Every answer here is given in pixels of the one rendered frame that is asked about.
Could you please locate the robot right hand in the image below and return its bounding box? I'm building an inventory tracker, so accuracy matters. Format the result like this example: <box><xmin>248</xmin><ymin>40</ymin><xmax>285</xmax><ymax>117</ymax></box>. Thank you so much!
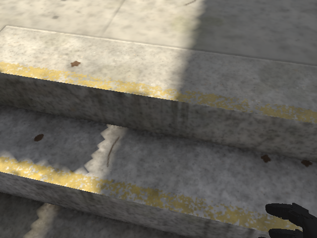
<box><xmin>259</xmin><ymin>202</ymin><xmax>317</xmax><ymax>238</ymax></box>

